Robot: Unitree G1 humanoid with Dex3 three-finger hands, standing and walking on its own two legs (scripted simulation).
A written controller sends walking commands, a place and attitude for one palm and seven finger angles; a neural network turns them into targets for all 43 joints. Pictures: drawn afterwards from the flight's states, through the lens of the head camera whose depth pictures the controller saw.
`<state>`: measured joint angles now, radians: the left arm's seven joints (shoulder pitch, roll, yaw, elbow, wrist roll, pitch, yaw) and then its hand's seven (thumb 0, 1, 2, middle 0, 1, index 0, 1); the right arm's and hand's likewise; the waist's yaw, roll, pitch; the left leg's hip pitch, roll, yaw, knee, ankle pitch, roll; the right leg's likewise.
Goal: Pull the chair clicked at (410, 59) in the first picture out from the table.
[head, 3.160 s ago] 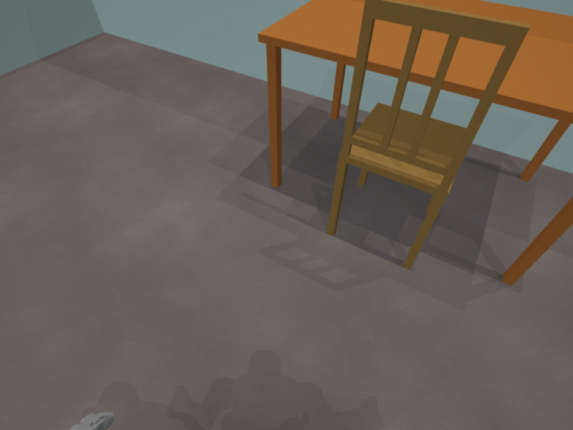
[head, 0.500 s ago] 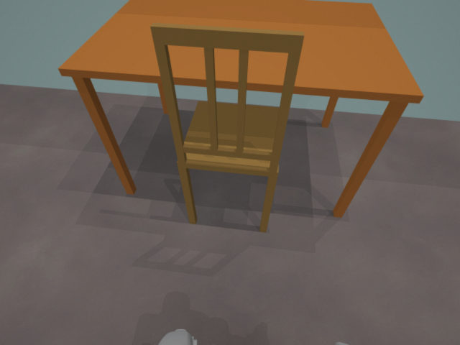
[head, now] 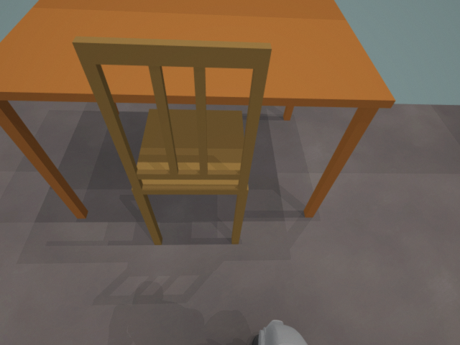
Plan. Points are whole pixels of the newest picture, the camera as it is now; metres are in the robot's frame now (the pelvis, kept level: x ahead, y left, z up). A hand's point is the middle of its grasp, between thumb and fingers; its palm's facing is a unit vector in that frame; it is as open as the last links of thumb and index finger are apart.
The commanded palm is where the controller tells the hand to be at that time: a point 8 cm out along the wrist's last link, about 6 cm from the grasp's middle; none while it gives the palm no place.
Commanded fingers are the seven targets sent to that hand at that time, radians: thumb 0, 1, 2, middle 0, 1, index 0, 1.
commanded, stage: take the last steps up to it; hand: left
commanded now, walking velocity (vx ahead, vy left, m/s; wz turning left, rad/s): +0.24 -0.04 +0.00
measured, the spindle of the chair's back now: (166, 128) +0.61 +0.17 -0.04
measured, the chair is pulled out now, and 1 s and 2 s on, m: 0.00 0.00 0.00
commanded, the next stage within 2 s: come to a stop and stand still in 0.20 s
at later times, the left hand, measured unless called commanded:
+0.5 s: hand (160, 337) +0.16 +0.14 -0.19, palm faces +0.08 -0.99 -0.13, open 7.3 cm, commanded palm none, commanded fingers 0.00 0.90 0.90 -0.20 -0.30 -0.20 -0.30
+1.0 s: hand out of the picture +0.11 +0.10 -0.15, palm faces +0.06 -0.97 -0.24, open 7.3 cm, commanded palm none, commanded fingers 0.00 0.90 0.90 -0.20 -0.30 -0.20 -0.30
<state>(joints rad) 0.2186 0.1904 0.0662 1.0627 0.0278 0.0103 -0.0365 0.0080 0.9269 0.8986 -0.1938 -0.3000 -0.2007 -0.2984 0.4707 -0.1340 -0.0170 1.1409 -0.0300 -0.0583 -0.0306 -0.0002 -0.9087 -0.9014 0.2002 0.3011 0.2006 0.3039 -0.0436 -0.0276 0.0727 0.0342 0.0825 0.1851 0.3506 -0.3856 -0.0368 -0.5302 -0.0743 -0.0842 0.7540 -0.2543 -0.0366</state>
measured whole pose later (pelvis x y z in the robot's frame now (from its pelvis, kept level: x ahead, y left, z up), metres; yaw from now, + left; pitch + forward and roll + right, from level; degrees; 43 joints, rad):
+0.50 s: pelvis +0.15 -0.02 +0.00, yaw +1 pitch -1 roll -2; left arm 0.27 0.15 0.02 1.09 0.01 0.00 0.04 0.00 0.92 0.90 -0.20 -0.30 -0.20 -0.30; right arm 0.20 -0.15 -0.02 1.08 -0.01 -0.02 -0.03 0.01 -0.94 -0.90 0.20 0.30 0.20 0.30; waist 0.02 -0.04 0.02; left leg -0.31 0.05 0.11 0.55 -0.21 0.04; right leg -0.14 0.00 -0.15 0.49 -0.32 -0.01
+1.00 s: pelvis +0.11 -0.08 +0.01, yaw -1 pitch +0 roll +2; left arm 0.32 0.14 0.02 1.07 0.03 0.00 0.03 0.00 0.91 0.90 -0.20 -0.30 -0.20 -0.30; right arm 0.25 -0.21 -0.06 1.09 -0.02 0.05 0.00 0.00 -0.91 -0.90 0.20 0.30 0.20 0.30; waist 0.02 0.02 -0.01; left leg -0.37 0.02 0.04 0.79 -0.32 -0.02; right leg -0.18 -0.04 -0.04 0.44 -0.25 -0.03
